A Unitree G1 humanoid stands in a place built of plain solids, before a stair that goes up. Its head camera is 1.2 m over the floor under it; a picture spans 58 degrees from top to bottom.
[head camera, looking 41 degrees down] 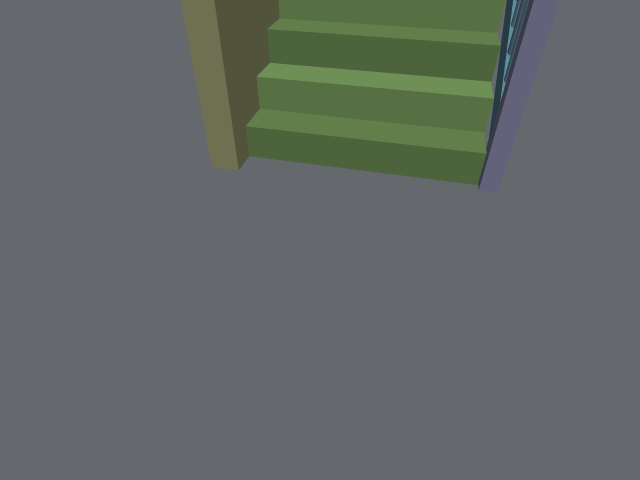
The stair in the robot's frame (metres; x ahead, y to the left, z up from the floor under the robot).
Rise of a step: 0.18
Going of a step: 0.22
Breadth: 1.20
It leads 14 degrees to the right of straight ahead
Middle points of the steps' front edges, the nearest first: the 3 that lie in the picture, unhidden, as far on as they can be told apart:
1.93 -0.20 0.18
2.15 -0.25 0.35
2.36 -0.30 0.53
